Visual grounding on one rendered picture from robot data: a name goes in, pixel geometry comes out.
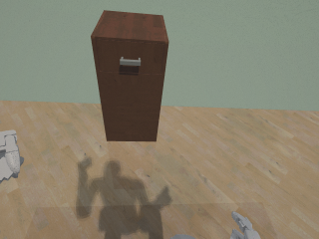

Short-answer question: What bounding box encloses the cabinet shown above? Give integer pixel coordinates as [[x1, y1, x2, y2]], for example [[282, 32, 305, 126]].
[[91, 10, 169, 142]]

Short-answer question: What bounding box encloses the drawer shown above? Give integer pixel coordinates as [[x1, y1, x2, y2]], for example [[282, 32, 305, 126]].
[[96, 38, 164, 74]]

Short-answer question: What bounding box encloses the left robot hand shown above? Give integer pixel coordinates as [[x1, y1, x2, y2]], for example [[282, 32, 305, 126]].
[[0, 129, 24, 183]]

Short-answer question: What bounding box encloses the right robot hand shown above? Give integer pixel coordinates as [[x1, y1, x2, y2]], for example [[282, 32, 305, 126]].
[[230, 211, 261, 239]]

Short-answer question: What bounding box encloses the handle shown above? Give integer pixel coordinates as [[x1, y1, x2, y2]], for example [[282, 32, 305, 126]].
[[120, 57, 141, 66]]

